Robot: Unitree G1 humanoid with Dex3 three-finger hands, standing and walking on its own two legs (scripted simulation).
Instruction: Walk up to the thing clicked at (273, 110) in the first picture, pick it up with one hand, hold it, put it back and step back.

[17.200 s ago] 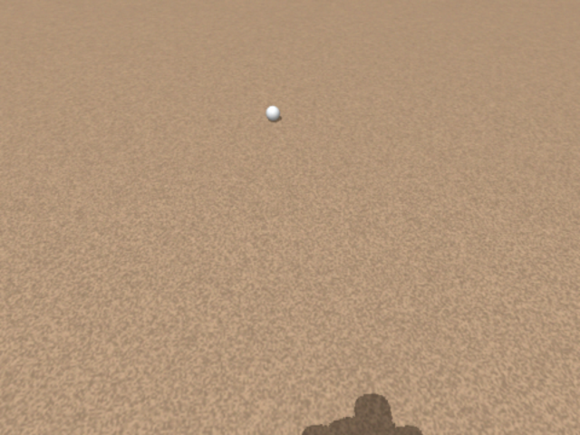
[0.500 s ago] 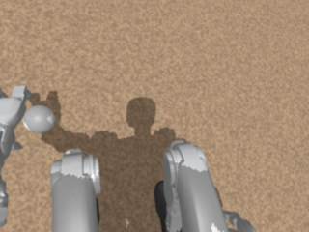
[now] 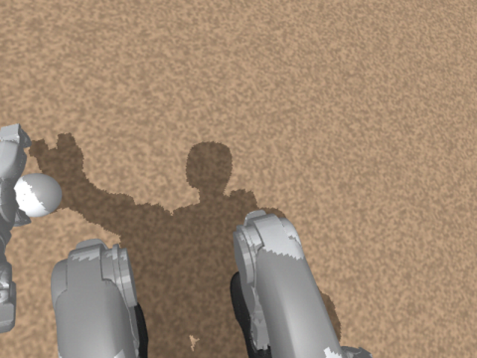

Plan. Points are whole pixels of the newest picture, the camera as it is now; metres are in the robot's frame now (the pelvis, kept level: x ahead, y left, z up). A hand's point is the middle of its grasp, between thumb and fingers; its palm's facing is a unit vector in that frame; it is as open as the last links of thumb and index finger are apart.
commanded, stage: close in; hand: left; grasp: from above
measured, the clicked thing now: (36, 195) +0.44 +0.30 -0.29
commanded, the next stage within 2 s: rest palm in 0.10 s
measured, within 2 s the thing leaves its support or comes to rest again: neither
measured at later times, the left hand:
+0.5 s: hand (29, 194) +0.43 +0.29 -0.23, palm faces -0.42 -0.11 -0.90, open 14.2 cm
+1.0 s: hand (35, 199) +0.43 +0.29 -0.26, palm faces -0.45 -0.15 -0.88, open 14.2 cm
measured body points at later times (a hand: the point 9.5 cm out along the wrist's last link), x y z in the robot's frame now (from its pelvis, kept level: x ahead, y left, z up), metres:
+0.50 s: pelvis +0.00 +0.00 -0.03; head +0.24 +0.09 +0.35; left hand +0.45 +0.29 -0.18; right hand +0.08 -0.27 -0.12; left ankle +0.08 +0.14 -0.30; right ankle +0.10 -0.12 -0.30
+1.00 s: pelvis +0.00 +0.01 -0.03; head +0.25 +0.10 +0.33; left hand +0.45 +0.30 -0.21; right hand +0.04 -0.26 -0.11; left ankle +0.08 +0.14 -0.30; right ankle +0.10 -0.12 -0.30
